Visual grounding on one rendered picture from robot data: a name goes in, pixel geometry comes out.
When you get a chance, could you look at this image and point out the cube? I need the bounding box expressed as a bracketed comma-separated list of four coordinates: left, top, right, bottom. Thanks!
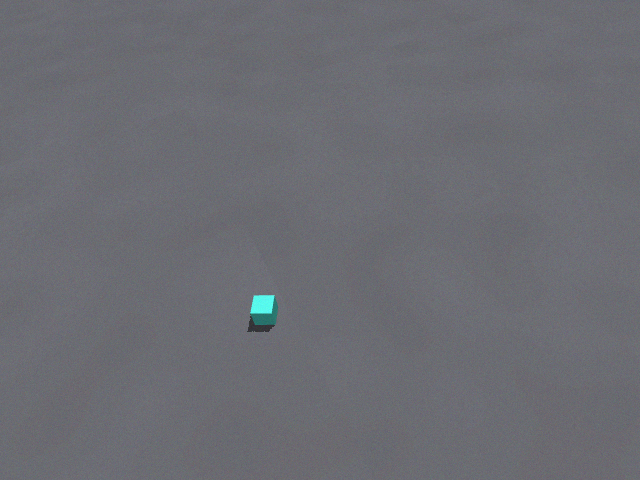
[250, 295, 278, 325]

